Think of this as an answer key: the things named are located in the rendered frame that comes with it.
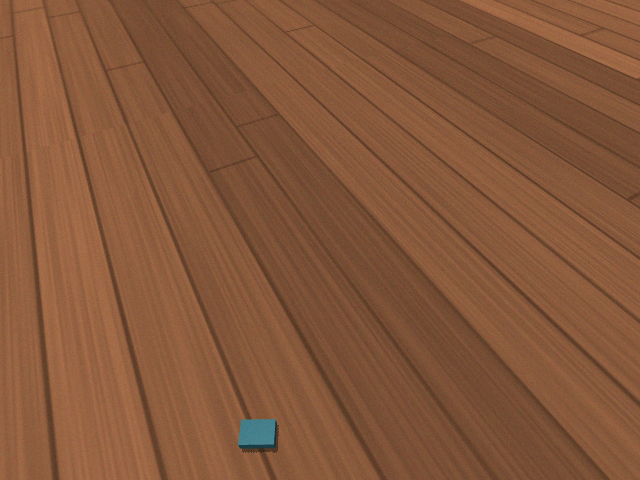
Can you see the small box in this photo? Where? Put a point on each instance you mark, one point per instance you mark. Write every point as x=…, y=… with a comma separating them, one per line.
x=257, y=433

